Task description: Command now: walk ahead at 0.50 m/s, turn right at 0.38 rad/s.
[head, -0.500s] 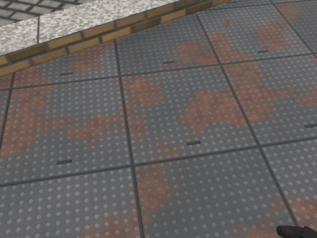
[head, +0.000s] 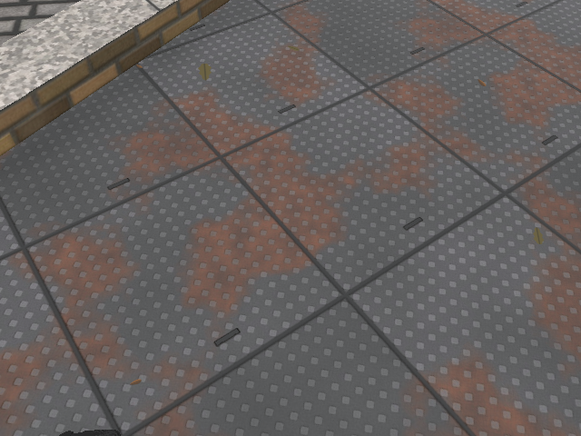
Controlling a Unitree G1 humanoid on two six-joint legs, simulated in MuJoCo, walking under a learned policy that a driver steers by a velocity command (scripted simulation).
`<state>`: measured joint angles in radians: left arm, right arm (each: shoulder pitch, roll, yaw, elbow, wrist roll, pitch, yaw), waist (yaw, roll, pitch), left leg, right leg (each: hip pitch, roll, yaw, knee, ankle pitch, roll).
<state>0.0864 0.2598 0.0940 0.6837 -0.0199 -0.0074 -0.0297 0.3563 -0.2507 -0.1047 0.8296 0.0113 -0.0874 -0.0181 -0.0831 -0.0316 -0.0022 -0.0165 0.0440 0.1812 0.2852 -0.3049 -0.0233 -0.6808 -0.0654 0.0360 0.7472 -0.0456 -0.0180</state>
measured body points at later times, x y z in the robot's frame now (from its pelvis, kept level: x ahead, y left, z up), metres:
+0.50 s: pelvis +0.27 -0.04 +0.00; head +0.29 -0.03 +0.45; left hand +0.26 +0.24 -0.14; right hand +0.47 -0.26 -0.11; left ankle +0.43 +0.14 -0.69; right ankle +0.17 -0.14 -0.74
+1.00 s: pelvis +0.54 +0.06 +0.00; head +0.57 +0.09 +0.45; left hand +0.65 +0.38 -0.08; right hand +0.72 -0.17 -0.10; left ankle +0.46 +0.11 -0.74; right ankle +0.79 -0.02 -0.69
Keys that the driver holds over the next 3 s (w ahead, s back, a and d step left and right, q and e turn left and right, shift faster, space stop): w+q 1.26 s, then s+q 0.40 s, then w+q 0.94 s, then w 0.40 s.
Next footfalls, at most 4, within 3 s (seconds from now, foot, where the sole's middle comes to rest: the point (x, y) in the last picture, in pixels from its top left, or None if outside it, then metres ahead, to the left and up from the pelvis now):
0.10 right None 0.21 -0.14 -0.78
0.64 left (223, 435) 0.50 0.13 -0.78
1.12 right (252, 303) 0.83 0.05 -0.78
1.56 left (130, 311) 0.83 0.36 -0.78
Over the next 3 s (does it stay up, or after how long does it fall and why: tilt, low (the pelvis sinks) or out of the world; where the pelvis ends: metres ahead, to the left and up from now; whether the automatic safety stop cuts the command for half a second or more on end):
stays up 0.89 0.69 0.00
